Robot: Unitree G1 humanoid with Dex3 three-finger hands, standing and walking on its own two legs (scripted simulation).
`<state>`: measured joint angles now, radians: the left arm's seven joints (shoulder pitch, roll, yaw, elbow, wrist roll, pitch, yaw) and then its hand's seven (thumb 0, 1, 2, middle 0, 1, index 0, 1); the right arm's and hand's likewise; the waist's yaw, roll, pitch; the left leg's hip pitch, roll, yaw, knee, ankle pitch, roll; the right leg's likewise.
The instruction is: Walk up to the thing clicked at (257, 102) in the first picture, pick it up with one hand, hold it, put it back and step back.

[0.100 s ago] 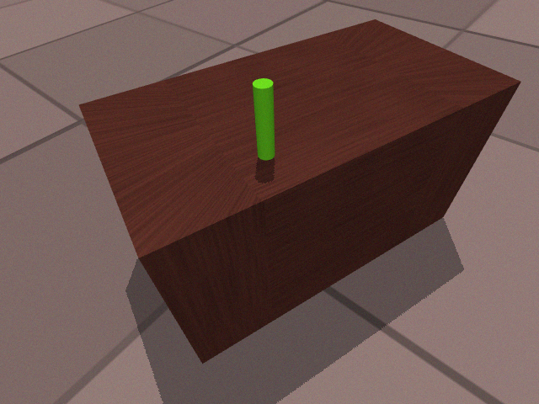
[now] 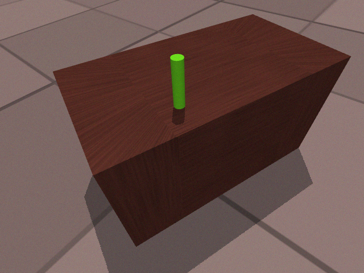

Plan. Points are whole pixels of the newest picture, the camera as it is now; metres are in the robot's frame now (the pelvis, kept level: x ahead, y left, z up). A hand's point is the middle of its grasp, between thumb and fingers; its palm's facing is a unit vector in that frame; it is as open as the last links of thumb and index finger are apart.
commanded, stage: stand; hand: right
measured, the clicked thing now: (178, 83) +0.73 +0.04 +0.02
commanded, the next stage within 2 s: walk up in 1.02 s
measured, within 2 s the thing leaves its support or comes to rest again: neither
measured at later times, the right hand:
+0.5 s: hand out of the picture +0.08 -0.25 -0.16, palm faces -0.04 +0.94 -0.34, open 7.4 cm
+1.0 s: hand out of the picture +0.08 -0.24 -0.16, palm faces -0.04 +0.94 -0.34, open 7.4 cm
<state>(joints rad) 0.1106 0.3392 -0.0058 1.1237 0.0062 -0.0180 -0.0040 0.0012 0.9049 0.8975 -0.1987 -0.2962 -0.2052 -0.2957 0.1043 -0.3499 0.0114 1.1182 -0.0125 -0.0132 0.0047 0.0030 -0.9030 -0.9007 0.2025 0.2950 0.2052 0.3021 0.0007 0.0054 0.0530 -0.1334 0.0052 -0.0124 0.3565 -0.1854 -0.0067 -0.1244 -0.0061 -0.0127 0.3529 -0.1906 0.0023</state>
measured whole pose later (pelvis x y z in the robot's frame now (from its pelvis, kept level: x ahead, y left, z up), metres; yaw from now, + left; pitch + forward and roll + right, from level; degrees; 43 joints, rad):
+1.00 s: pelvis +0.01 +0.01 +0.00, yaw +0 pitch -2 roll +0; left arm 0.12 0.34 0.00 1.13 0.01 -0.01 0.00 0.00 0.90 0.90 -0.20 -0.30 -0.21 -0.30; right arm 0.11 -0.35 0.01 1.13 -0.01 -0.01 0.00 0.00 -0.90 -0.90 0.20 0.30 0.21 0.30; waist 0.00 0.00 0.05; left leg -0.11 -0.01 -0.01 0.32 -0.18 0.00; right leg -0.10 -0.02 -0.01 0.32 -0.19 0.01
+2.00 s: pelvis +0.20 -0.04 -0.03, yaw +26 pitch -2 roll +3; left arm 0.20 0.33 0.05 0.80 0.02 0.02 -0.02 0.00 0.90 0.90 -0.20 -0.30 -0.21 -0.30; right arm 0.22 -0.45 -0.05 0.77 0.00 0.01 -0.05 0.00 -0.90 -0.90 0.20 0.29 0.21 0.30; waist 0.03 0.03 0.17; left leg -0.52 -0.06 -0.09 1.23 -0.54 0.01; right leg -0.38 -0.11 -0.04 0.72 -0.31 -0.01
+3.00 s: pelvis +0.18 -0.03 -0.01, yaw +33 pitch -2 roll -1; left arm 0.16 0.39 0.00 1.05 0.00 -0.04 0.00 0.00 0.90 0.90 -0.20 -0.30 -0.21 -0.30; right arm 0.13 -0.35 0.00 1.04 -0.01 0.00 0.03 0.00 -0.90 -0.90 0.20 0.30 0.21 0.30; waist 0.01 -0.01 0.05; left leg -0.24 0.00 -0.02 0.53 -0.26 0.00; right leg -0.18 -0.07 -0.04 0.49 -0.28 0.05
